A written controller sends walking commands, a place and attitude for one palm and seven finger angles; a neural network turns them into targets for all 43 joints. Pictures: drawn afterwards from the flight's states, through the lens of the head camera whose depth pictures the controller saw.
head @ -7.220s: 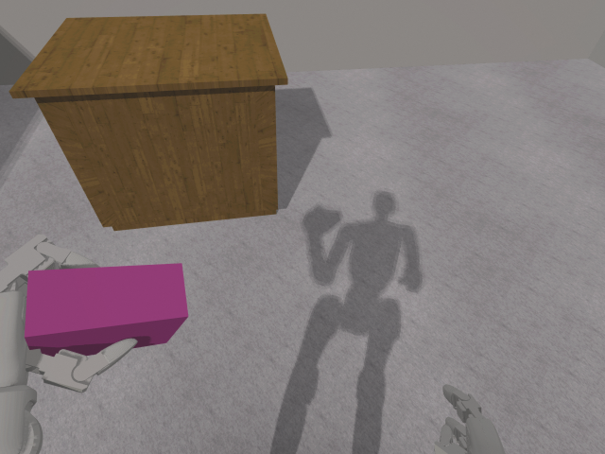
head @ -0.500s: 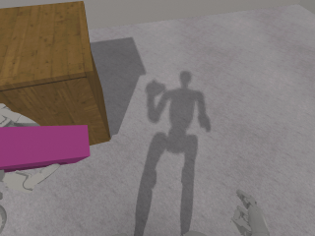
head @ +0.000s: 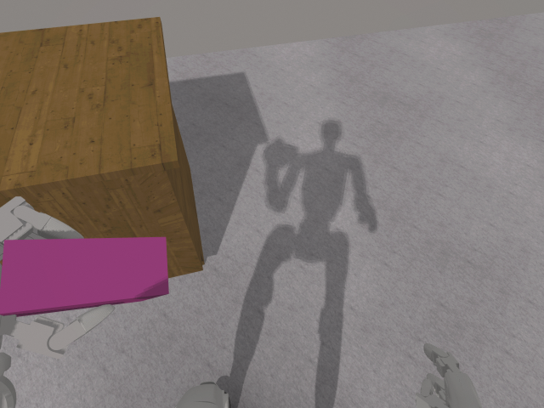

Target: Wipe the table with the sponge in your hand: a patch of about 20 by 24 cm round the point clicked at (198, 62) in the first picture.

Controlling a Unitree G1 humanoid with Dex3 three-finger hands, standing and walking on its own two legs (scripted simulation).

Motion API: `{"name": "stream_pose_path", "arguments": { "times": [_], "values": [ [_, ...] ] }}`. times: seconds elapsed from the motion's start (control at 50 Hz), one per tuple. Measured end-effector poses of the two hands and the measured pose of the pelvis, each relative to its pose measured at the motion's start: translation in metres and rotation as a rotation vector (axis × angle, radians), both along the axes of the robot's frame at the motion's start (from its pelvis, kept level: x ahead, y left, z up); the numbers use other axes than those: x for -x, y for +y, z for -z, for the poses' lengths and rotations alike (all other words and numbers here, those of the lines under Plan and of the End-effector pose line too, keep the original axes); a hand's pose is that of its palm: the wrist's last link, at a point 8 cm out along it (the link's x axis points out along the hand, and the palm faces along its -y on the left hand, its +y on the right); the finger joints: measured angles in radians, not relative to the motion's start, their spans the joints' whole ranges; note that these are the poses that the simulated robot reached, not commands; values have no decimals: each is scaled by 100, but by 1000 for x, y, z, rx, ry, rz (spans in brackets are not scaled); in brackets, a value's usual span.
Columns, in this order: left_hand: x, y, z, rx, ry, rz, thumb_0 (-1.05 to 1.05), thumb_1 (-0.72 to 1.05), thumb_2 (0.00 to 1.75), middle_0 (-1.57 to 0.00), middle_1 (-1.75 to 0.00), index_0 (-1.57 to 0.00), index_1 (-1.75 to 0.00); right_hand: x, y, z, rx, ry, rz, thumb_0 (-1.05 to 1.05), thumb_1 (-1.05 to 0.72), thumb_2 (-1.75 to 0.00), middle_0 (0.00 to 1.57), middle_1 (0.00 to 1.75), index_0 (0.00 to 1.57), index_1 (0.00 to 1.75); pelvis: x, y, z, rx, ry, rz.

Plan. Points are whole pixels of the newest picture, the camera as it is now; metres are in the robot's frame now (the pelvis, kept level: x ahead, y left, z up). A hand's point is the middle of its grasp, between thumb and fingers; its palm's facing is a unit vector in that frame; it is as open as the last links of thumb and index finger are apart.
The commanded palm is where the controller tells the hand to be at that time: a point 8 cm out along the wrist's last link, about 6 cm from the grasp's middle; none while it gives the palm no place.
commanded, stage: take the last steps up to it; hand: left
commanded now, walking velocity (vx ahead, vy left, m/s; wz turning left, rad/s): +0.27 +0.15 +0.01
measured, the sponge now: (111, 275) +0.23 +0.19 +0.15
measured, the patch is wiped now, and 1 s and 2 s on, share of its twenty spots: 0.00 0.00 0.00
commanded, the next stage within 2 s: come to a stop and stand still in 0.62 s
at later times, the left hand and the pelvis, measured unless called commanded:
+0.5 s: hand (49, 191) +0.31 +0.28 +0.17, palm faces +0.39 -0.78 -0.49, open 10.0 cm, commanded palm +0.26 +0.32 +0.18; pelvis +0.10 +0.04 +0.00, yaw +0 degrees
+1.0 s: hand (26, 157) +0.35 +0.32 +0.18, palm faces +0.34 -0.82 -0.45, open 10.0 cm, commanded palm +0.30 +0.37 +0.18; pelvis +0.13 +0.09 +0.00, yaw -2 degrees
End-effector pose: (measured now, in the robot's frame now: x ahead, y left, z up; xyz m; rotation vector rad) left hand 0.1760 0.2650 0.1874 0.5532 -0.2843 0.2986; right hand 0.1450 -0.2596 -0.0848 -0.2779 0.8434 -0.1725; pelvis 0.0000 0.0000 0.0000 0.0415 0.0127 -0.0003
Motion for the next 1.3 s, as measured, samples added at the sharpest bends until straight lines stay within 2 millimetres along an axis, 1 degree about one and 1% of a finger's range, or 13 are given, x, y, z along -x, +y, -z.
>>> {"name": "stream_pose_path", "arguments": {
  "times": [0.08, 0.16, 0.28, 0.42, 0.56, 0.66, 0.72, 0.82, 0.9, 0.98, 1.04, 1.14, 1.3],
  "values": [
    [-27, 26, -2, -39, -106, 33, -1, -48, 100, -76, -134, -75, -134, -31, 20, 1, 15, -89, 46, 1, -91, -90, 20, 29, 20, 30, -20, 24, 16, 9, -17, 15],
    [-54, 46, -2, -29, -102, 6, -1, -48, 100, -76, -134, -75, -134, -53, 55, 1, -71, -126, 48, 1, -91, -90, 20, 29, 20, 30, -33, 31, 12, 21, -4, 18],
    [-67, 35, -11, -12, -47, 26, -1, -48, 100, -76, -134, -75, -134, -69, 95, 8, -185, -122, 3, 1, -90, -90, 20, 29, 20, 30, -56, 36, 5, 28, 15, 24],
    [-83, 36, -7, -40, 3, -26, -1, -48, 100, -76, -134, -75, -134, -83, 93, 37, -201, -11, -26, 1, -90, -90, 20, 30, 21, 30, -83, 36, 10, 12, -3, 8],
    [-108, 59, 4, 14, 63, -66, -1, -49, 100, -76, -134, -75, -134, -101, 71, 14, -92, 26, -6, 1, -90, -90, 20, 29, 20, 30, -104, 51, -5, -14, -1, -2],
    [-124, 73, 2, 7, 13, 9, -1, -49, 100, -76, -134, -75, -134, -124, 71, -4, 5, -27, 18, 1, -91, -90, 20, 29, 20, 30, -121, 76, 0, -2, -6, 5],
    [-136, 90, -1, -24, -71, 50, -1, -49, 100, -76, -134, -75, -134, -139, 82, -5, 29, -90, 55, 1, -91, -90, 20, 29, 20, 30, -129, 93, 13, 8, -17, 18],
    [-152, 115, -4, -18, -84, 21, -1, -49, 100, -76, -134, -75, -134, -151, 124, -8, -56, -122, 38, 1, -91, -90, 20, 29, 20, 30, -133, 101, 8, 31, -12, 20],
    [-149, 110, -8, 19, -62, 24, -1, -49, 100, -76, -134, -75, -134, -151, 154, -9, -130, -123, -19, 1, -91, -90, 20, 29, 20, 30, -136, 102, 1, 44, -6, 25],
    [-142, 98, -8, 22, -22, 28, -1, -49, 100, -76, -134, -75, -134, -147, 168, -2, -184, -113, -59, 1, -90, -90, 20, 29, 20, 30, -136, 96, 1, 42, -10, 27],
    [-140, 94, -10, -56, -1, 15, -1, -49, 100, -76, -134, -76, -134, -143, 164, 9, -190, -105, -94, 1, -90, -90, 21, 30, 21, 30, -131, 87, 5, 42, -19, 31],
    [-158, 125, -13, -11, -53, -90, -1, -49, 100, -76, -134, -76, -134, -127, 138, 13, -169, -79, -99, 1, -90, -90, 21, 30, 21, 30, -119, 81, 3, 50, -36, 52],
    [-143, 82, 20, 147, 1, 89, -1, -49, 100, -76, -134, -75, -134, -105, 91, -26, 1, -128, -1, 1, -90, -90, 20, 29, 20, 30, -119, 87, -4, 42, -43, 73]
  ]
}}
